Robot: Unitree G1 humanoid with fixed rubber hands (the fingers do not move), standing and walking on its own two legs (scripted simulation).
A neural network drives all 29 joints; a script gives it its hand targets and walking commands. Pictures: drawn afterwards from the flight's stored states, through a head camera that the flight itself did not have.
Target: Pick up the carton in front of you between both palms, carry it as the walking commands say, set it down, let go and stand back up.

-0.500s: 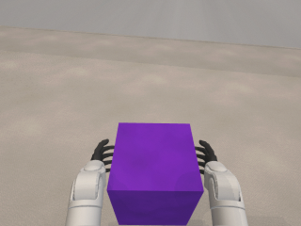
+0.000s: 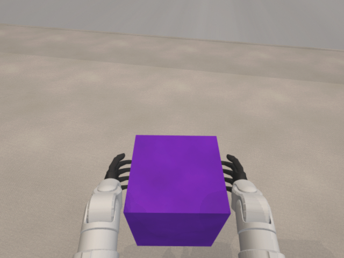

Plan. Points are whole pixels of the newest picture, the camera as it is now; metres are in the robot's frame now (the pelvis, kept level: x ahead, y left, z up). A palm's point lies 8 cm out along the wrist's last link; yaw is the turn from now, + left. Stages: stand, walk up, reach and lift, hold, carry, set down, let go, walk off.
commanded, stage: carry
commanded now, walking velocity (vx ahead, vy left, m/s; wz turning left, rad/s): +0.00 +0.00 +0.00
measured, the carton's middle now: (175, 193) +0.32 +0.00 -0.04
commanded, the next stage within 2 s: hold in 0.10 s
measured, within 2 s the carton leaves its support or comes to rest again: neither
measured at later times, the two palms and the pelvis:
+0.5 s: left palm (107, 192) +0.26 +0.15 +0.06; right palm (239, 188) +0.28 -0.15 +0.06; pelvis -0.02 -0.01 +0.01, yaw +3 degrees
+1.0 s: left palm (114, 182) +0.30 +0.15 +0.05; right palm (237, 178) +0.31 -0.15 +0.04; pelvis -0.03 -0.02 +0.00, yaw +4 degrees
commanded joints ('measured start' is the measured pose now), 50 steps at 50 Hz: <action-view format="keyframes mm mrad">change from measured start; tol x4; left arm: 1 -446 -885 -547 -46 -244 -32 -216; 5 -442 -883 -546 -43 -243 -31 -215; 6 -346 -918 -519 -50 -239 -24 -223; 10 -359 -842 -491 -42 -206 -46 -215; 13 -434 -888 -498 -28 -210 -47 -227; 38 -647 -947 -375 181 -174 -56 -299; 45 -826 -908 -196 368 -63 -115 -289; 50 -833 -772 8 462 69 -184 -228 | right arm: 1 -448 886 549 -50 249 -32 226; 5 -445 884 549 -48 249 -31 226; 6 -344 920 535 -71 244 -23 234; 7 -371 872 526 -117 231 -33 237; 10 -362 869 508 -80 226 -42 224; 38 -637 971 403 161 184 -41 298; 45 -812 919 212 349 87 -97 278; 50 -820 772 1 448 -54 -168 224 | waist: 1 -1 1 -227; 5 -1 1 -232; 6 12 34 -144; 10 -4 -24 -172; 11 16 21 -125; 21 -4 14 -55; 38 6 -15 -24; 50 -7 0 79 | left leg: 1 64 114 -113 -87 186 3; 5 67 114 -114 -87 190 4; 6 197 -123 -269 -137 464 5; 8 305 -112 -283 -144 518 4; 9 282 -115 -276 -145 517 -4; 10 328 -111 -279 -154 472 -5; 12 280 -123 -267 -179 336 -11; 27 195 -122 -259 -207 61 2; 45 70 -128 -239 -140 -129 18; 50 -24 -136 -239 -76 -94 15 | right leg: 1 104 -96 102 -61 170 -7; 5 108 -96 102 -60 172 -6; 6 305 171 225 -101 346 -33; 8 270 160 246 -115 404 -20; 9 317 161 253 -122 403 -14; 12 293 171 241 -150 248 -9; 30 292 139 235 -184 -10 -14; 45 224 122 249 -154 -201 -19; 50 141 139 233 -75 -129 -20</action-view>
